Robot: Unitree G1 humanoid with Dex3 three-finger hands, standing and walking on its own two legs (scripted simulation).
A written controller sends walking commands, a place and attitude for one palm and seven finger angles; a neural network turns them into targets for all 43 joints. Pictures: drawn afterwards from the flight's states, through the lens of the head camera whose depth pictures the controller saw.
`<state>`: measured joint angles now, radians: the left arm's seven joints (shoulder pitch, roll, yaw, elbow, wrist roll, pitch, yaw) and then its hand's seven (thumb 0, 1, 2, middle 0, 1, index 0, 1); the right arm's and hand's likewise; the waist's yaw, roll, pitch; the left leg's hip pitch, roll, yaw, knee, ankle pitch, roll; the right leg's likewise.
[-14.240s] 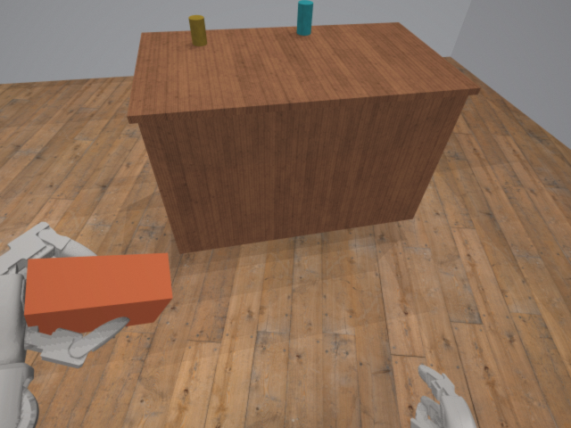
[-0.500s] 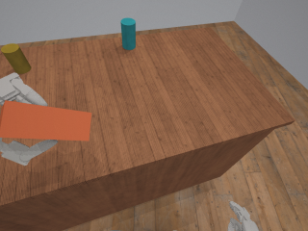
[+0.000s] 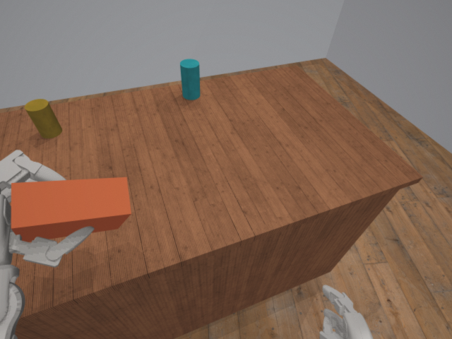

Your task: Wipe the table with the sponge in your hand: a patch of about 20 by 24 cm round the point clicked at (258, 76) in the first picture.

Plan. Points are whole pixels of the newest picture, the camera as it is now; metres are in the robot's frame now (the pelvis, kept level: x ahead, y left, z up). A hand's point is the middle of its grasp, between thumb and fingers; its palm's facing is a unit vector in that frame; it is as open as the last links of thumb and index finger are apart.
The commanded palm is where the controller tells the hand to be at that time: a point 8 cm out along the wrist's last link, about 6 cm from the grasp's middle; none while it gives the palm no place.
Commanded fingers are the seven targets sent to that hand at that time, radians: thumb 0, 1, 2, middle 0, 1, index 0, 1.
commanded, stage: come to a stop and stand still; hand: left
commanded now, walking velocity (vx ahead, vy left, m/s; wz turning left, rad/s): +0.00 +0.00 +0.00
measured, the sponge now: (91, 208) +0.24 +0.22 +0.16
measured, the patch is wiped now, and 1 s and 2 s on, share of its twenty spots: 0.00 0.00 0.00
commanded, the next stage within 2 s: look again from close up in 0.50 s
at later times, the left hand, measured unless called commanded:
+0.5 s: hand (54, 200) +0.24 +0.27 +0.16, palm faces +0.36 -0.85 -0.38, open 9.6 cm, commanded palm +0.18 +0.31 +0.18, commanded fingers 0.00 0.10 1.30 -1.20 -1.60 -1.20 -1.60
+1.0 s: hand (59, 192) +0.24 +0.26 +0.18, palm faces +0.37 -0.80 -0.48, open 9.6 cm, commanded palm +0.17 +0.29 +0.18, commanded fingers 0.00 0.10 1.30 -1.20 -1.60 -1.20 -1.60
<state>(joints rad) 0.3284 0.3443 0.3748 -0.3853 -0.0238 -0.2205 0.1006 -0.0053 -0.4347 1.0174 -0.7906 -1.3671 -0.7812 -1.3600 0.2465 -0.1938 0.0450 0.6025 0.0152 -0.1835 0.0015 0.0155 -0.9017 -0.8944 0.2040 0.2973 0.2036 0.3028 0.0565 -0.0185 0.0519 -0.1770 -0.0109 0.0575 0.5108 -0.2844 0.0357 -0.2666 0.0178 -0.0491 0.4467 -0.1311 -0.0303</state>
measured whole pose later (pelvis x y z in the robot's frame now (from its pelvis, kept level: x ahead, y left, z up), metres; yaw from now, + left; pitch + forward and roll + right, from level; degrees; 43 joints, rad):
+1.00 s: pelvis +0.02 +0.01 +0.00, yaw +2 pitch -2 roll -1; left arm 0.29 0.46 0.33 -0.43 0.03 -0.19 0.06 -0.01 -0.44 1.02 -0.79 -1.37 -0.78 -1.36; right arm 0.26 -0.21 0.04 0.53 0.01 -0.13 -0.05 0.01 -0.90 -0.89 0.20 0.30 0.20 0.30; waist 0.04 -0.03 0.07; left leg -0.18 -0.04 0.03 0.49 -0.29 0.05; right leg -0.27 0.01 -0.03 0.47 -0.18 -0.01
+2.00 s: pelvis +0.03 -0.03 -0.01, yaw +2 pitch -1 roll +1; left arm 0.31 0.60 0.24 -0.45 0.38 0.24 0.02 0.00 -0.44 1.02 -0.79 -1.37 -0.78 -1.36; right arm 0.15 -0.28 0.02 0.59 0.04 -0.02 -0.13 0.02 -0.90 -0.89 0.20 0.30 0.20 0.30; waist 0.09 0.08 -0.01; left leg -0.23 -0.01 0.01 0.60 -0.36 0.00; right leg -0.34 0.04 -0.04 0.62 -0.27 -0.06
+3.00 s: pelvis +0.02 -0.02 +0.00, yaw +2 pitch -4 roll +1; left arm 0.08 0.58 -0.02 -0.31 0.84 0.47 -0.11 0.00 -0.44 1.02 -0.79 -1.37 -0.78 -1.36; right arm -0.03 -0.27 0.07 0.67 0.05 0.04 -0.05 0.02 -0.90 -0.89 0.20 0.30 0.21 0.31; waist 0.14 0.11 0.02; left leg -0.08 -0.02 0.02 0.40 -0.25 0.01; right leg -0.20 0.03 -0.03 0.44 -0.17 -0.06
